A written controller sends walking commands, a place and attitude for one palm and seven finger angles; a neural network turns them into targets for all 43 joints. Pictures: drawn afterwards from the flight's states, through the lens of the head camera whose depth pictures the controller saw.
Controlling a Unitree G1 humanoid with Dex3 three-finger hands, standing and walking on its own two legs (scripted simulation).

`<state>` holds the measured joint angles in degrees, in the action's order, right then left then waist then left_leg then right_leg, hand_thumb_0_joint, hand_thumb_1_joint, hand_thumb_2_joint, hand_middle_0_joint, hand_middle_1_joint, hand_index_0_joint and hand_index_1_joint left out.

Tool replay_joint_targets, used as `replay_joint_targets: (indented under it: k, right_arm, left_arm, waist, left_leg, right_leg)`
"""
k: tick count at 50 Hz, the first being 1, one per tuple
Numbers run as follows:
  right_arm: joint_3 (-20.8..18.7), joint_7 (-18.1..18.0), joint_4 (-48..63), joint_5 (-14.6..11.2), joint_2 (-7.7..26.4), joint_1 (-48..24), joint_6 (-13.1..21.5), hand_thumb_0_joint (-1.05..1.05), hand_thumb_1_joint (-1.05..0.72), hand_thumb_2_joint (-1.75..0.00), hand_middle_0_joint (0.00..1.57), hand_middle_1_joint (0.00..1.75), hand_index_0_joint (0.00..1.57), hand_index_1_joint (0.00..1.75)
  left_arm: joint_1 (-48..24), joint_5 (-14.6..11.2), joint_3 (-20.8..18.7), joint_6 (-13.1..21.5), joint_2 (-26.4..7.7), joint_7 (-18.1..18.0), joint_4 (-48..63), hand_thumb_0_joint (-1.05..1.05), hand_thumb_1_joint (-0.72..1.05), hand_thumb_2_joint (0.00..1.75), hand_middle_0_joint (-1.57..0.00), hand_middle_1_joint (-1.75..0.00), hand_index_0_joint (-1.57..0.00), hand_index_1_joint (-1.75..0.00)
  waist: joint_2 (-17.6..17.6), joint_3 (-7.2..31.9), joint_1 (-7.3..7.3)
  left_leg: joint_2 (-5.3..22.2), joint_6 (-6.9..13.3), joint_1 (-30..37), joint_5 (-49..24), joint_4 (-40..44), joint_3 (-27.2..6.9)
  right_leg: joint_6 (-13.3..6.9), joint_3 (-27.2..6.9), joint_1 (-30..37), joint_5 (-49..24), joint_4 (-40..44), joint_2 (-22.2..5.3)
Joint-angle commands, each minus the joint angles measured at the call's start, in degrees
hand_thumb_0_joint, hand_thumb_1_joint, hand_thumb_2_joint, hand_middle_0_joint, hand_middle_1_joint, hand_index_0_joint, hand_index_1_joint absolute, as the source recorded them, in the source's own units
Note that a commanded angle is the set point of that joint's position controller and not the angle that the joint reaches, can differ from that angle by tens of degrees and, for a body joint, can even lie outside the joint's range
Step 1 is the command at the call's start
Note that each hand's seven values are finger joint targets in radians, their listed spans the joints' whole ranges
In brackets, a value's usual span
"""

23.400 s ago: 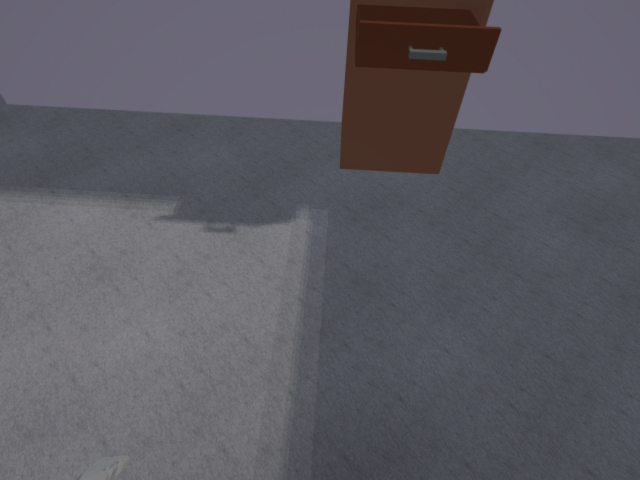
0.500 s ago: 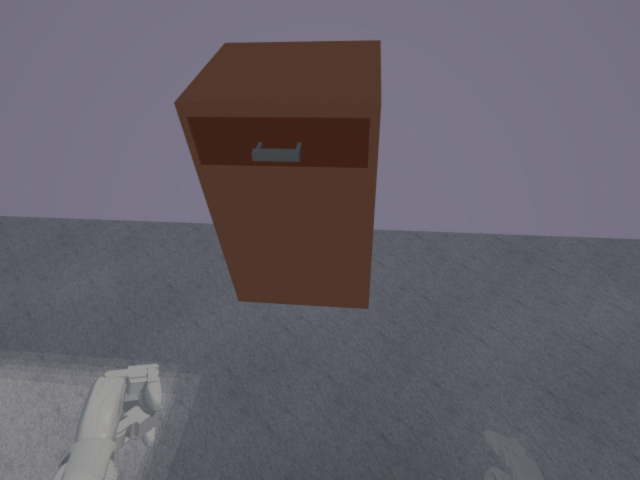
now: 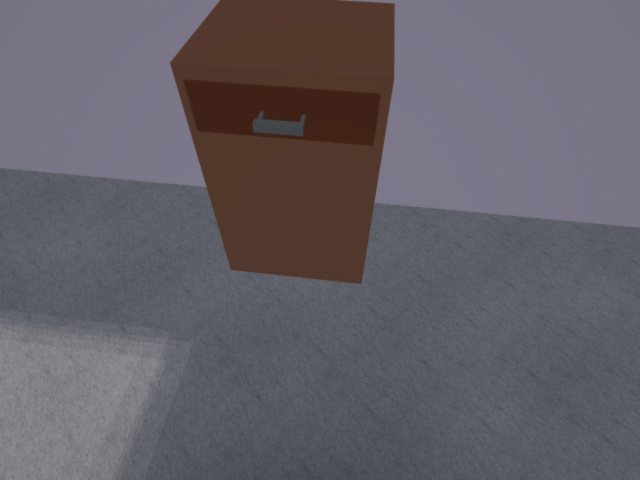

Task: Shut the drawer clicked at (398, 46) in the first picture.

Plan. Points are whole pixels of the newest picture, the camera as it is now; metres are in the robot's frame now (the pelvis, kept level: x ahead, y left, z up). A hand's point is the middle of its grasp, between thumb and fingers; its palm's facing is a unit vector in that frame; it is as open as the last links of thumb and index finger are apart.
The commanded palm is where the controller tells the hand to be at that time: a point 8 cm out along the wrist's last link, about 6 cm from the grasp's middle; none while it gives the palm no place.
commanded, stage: let the arm hang, fingers relaxed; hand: left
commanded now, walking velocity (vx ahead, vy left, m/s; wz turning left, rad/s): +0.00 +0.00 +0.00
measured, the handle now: (280, 122) +0.88 +0.15 -0.06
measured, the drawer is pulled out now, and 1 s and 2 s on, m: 0.00 0.00 0.00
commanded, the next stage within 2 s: look to check the result in 0.46 s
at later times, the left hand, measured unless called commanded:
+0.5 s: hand out of the picture +0.02 +0.18 -0.17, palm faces +0.02 -0.98 -0.20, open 7.3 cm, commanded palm none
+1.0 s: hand out of the picture +0.03 +0.18 -0.17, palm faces +0.03 -0.98 -0.21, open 7.3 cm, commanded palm none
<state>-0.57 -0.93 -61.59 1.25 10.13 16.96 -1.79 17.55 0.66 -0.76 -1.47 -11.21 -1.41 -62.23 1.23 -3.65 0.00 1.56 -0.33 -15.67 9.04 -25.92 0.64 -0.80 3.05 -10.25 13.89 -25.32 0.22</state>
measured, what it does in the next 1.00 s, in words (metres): stands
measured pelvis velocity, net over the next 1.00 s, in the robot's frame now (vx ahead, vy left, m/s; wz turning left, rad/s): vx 0.02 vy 0.00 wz -0.01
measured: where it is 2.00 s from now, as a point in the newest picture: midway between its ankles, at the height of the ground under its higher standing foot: outside the picture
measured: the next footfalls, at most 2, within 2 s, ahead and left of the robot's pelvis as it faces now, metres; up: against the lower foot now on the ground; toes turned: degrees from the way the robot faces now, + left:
none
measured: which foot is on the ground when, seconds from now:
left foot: down 0.00-1.00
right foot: down 0.00-1.00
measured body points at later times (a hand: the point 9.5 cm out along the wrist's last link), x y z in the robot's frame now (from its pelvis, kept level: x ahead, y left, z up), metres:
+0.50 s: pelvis +0.01 +0.01 +0.00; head +0.03 +0.01 +0.45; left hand +0.02 +0.23 -0.16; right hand +0.00 -0.20 -0.16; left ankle +0.05 +0.12 -0.74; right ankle +0.00 -0.11 -0.74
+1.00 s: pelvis +0.02 +0.00 +0.00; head +0.04 +0.00 +0.45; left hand +0.03 +0.23 -0.16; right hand +0.03 -0.22 -0.16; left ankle +0.05 +0.12 -0.74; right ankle +0.00 -0.11 -0.74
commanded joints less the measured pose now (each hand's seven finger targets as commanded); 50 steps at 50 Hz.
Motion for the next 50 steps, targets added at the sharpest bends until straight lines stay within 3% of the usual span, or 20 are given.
replay_joint_targets:
  k: [1,14,26,50]
  right_arm:
    - [-0.81,-0.64,1.02,-0.08,4.69,2.02,1.16,0.00,-0.90,-0.90,0.20,0.30,0.20,0.30]
    - [-0.90,-1.13,-1.77,0.00,2.24,3.19,1.77,0.00,-0.90,-0.90,0.20,0.30,0.20,0.30]
    - [-1.12,-1.25,-2.12,-0.11,2.07,3.18,1.90,0.00,-0.90,-0.90,0.20,0.30,0.20,0.30]
    - [-1.57,-1.32,-1.71,-0.27,5.93,-0.37,2.25,0.00,-0.90,-0.90,0.20,0.30,0.20,0.30]
  left_arm:
    - [0.29,-0.17,-0.75,1.68,-5.45,-0.23,0.63,0.00,0.90,0.90,-0.20,-0.30,-0.20,-0.30]
    - [0.67,-0.03,-1.10,1.80,-2.40,-0.73,-1.90,0.00,0.90,0.90,-0.20,-0.30,-0.20,-0.30]
    - [0.94,0.02,-1.24,1.95,-2.33,-0.74,-2.26,0.00,0.90,0.90,-0.20,-0.30,-0.20,-0.30]
    - [-1.03,0.10,-1.65,2.62,-5.36,-0.49,-2.03,0.00,0.90,0.90,-0.20,-0.30,-0.20,-0.30]
  waist:
    - [-0.27,-0.48,0.51]
    - [0.07,-1.05,0.32]
    - [0.24,-0.89,0.47]
    - [-0.45,0.17,0.53]
  left_leg:
    - [4.11,1.66,2.88,3.23,5.82,-4.05]
    - [4.12,1.93,3.14,0.60,6.98,-4.13]
    - [4.08,2.06,4.22,-0.26,6.82,-3.85]
    - [4.25,1.93,6.69,-4.51,5.78,-3.76]
  right_leg:
    - [-1.97,-5.03,-4.59,4.68,7.58,-5.47]
    - [-1.26,-4.09,-2.89,0.59,5.96,-5.20]
    - [-1.22,-4.24,-2.82,-0.18,6.10,-5.29]
    - [-1.50,-4.84,-1.52,-3.13,7.62,-5.73]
